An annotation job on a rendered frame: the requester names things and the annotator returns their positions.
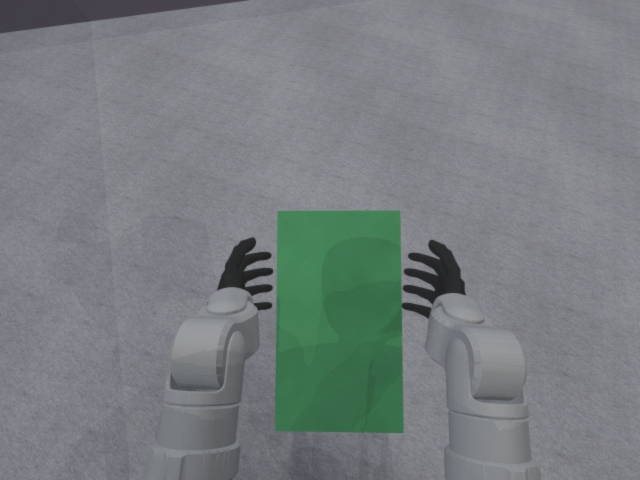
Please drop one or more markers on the robot right hand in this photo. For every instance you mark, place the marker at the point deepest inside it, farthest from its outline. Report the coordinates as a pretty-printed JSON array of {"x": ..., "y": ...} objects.
[{"x": 448, "y": 279}]

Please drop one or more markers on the robot left hand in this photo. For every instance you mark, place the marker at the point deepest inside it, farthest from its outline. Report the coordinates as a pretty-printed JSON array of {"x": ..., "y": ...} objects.
[{"x": 233, "y": 276}]

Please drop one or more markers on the left robot forearm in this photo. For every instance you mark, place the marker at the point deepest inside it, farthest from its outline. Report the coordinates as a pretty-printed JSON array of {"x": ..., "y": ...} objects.
[{"x": 197, "y": 437}]

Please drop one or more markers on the carton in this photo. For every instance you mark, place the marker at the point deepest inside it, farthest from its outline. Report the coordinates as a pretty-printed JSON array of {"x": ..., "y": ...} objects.
[{"x": 339, "y": 362}]

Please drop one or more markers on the right robot forearm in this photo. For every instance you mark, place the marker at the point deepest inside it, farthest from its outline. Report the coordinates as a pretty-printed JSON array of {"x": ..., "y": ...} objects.
[{"x": 486, "y": 393}]

